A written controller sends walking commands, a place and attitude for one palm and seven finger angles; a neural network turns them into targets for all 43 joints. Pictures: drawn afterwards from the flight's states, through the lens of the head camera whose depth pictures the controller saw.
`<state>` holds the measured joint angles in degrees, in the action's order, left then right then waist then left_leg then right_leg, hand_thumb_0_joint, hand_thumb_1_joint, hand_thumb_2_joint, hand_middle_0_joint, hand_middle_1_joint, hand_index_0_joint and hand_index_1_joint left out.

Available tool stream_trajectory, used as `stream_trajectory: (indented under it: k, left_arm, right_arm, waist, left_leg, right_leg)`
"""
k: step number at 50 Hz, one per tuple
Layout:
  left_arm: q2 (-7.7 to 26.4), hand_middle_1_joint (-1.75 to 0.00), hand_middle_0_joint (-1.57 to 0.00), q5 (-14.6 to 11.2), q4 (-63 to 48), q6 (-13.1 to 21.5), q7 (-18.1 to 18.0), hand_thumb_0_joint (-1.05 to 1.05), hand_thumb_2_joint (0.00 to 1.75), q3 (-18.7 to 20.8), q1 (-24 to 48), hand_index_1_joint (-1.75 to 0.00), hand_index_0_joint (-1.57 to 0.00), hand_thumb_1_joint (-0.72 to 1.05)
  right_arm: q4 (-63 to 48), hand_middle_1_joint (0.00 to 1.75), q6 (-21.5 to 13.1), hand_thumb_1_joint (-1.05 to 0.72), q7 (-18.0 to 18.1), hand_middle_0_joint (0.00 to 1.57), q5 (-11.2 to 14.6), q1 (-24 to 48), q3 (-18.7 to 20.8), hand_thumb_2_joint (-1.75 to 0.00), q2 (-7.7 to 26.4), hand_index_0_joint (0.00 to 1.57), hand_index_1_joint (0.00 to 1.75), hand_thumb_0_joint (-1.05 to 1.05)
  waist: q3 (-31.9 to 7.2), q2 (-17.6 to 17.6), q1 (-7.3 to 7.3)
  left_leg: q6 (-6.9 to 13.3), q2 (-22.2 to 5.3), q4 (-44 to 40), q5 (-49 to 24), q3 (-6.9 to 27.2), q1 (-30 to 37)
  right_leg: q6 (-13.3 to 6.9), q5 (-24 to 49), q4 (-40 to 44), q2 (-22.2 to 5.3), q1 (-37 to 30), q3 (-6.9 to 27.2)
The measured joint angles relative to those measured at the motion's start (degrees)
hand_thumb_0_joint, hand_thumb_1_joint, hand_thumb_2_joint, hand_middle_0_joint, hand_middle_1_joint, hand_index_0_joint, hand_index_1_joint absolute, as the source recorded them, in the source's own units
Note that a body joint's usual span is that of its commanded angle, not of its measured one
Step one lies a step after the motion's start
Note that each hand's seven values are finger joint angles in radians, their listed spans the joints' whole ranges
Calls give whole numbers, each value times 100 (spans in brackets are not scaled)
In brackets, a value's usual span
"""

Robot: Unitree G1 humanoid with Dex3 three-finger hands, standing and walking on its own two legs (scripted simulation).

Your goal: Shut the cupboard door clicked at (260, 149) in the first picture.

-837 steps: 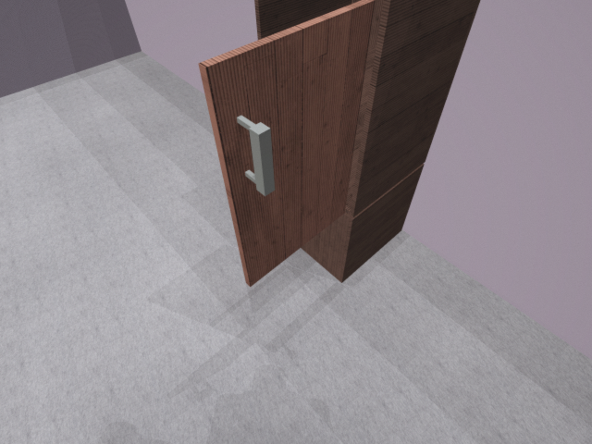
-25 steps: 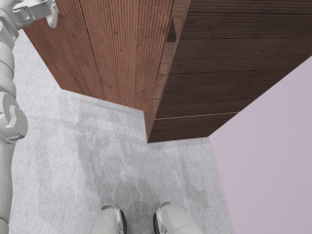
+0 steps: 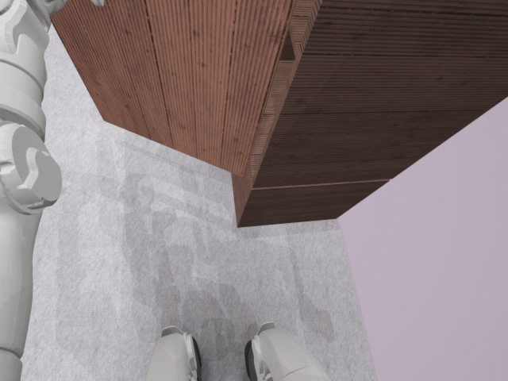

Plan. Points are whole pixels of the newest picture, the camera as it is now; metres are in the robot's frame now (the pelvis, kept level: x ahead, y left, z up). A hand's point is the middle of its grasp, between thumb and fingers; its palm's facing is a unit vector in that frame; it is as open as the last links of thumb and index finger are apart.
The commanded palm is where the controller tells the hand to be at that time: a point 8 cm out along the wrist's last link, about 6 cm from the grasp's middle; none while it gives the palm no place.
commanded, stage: pull the fist back off the door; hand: left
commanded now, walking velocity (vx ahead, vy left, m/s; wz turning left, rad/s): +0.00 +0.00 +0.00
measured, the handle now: out of the picture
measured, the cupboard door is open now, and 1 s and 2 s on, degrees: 62 60 60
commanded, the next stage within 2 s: draw the hand back to the body in 0.78 s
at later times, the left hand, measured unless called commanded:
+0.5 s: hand out of the picture +0.58 +0.10 +0.15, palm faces +0.00 -1.00 +0.00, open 3.1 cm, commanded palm +0.54 +0.14 +0.16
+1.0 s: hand (103, 25) +0.52 +0.09 +0.17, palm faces +0.01 -1.00 -0.01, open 3.1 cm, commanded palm +0.47 +0.16 +0.17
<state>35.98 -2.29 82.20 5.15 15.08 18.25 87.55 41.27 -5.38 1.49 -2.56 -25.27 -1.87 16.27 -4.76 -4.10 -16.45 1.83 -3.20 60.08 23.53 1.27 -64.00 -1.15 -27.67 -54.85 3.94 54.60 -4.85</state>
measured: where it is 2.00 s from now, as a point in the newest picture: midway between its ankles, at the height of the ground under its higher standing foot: outside the picture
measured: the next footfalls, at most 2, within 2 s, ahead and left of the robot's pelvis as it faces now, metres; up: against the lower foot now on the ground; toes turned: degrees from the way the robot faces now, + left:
none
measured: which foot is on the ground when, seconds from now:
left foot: down 0.00-1.00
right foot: down 0.00-1.00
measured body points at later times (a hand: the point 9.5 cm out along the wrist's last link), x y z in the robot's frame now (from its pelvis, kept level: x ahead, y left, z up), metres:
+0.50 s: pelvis +0.03 -0.01 +0.03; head +0.15 -0.01 +0.47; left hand +0.58 +0.15 +0.16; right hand -0.07 -0.25 -0.07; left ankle +0.03 +0.10 -0.66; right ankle -0.03 -0.12 -0.66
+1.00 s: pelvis +0.01 -0.02 +0.04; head +0.09 -0.03 +0.48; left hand +0.51 +0.15 +0.17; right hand +0.06 -0.28 -0.09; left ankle +0.03 +0.10 -0.66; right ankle -0.03 -0.12 -0.66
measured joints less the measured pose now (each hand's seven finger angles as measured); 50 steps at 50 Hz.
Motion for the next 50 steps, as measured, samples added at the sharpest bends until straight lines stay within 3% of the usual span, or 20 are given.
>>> stream_trajectory:
  k: [3,6,13,18,25,29,38,43,47,50]
  left_arm:
    - [-292,-150,-130,467,-211,96,-1290,4,91,113,-68,-150,-130,85]
    - [-407,-150,-130,749,-319,290,-1760,3,91,36,-199,-150,-130,86]
    - [-460,-150,-130,577,-203,310,-1438,0,93,130,-552,-150,-130,93]
    - [-622,-150,-130,425,-536,586,-1351,1,92,366,-1207,-150,-130,92]
    - [-1131,-150,-130,167,-1255,824,-1228,2,90,331,-2342,-150,-130,91]
    - [-1462,-150,-130,-2,-1670,933,-1236,2,90,118,-2895,-150,-130,91]
    - [-1942,-150,-130,-205,-1817,1073,-1245,2,90,-362,-3341,-150,-130,90]
    - [-1992,-150,-130,-220,-1484,1134,-1309,2,90,-459,-3056,-150,-130,90]
    - [-1854,-150,-130,-156,-1224,1197,-1288,2,90,-342,-2796,-150,-130,90]
    - [-1769,-150,-130,-175,-1451,1239,-1165,2,90,-148,-2991,-150,-130,90]
  right_arm:
    - [-186,30,-5,-90,-305,20,-213,-136,36,-90,-64,20,30,0]
    - [-249,30,112,-90,-511,20,-278,-221,42,-90,-169,20,30,0]
    - [-190,30,373,-90,-548,20,-172,-505,10,-90,-274,20,30,0]
    - [-178,30,434,-90,-527,20,-144,-702,94,-90,-202,20,30,0]
    - [-190,30,575,-90,-498,20,-14,-706,265,-90,-112,20,30,0]
    - [-189,30,565,-90,-475,20,72,-509,350,-90,-81,20,30,0]
    - [-224,30,492,-90,-395,20,214,282,391,-90,-53,20,30,0]
    - [-243,30,402,-90,-336,20,242,642,316,-90,-89,20,30,0]
    - [-264,30,355,-90,-315,20,239,720,246,-90,-121,20,30,0]
    - [-332,30,415,-90,-305,20,252,575,247,-90,-130,20,30,0]
  waist:
    - [-78,-34,-28]
    - [-66,-41,-77]
    - [-13,-76,-54]
    - [-53,-77,28]
    - [-101,-8,301]
    - [-125,32,482]
    - [-166,93,801]
    - [-117,129,824]
    - [-119,146,756]
    - [-153,127,765]
  left_leg:
    - [-6,36,-45,-49,11,-70]
    - [-12,60,-130,-90,0,-13]
    - [-22,52,-550,-208,-72,435]
    - [-31,26,-855,-237,-199,854]
    - [-50,32,-1246,-251,-319,1565]
    - [-66,63,-1396,-263,-314,1906]
    - [-87,153,-1458,-296,-254,2281]
    - [-106,189,-1385,-346,-199,2223]
    - [-124,183,-1326,-385,-197,2084]
    - [-133,155,-1366,-406,-270,2104]
  right_leg:
    - [2,17,10,-33,74,-16]
    - [-8,34,54,-57,36,-9]
    - [-22,181,462,-47,-371,72]
    - [-22,251,741,-30,-726,208]
    - [-29,293,1097,-38,-1378,337]
    - [-38,297,1235,-61,-1719,335]
    - [-57,233,1197,-138,-2085,269]
    - [-78,206,1037,-171,-2013,206]
    - [-100,207,910,-169,-1841,201]
    - [-113,229,894,-150,-1804,277]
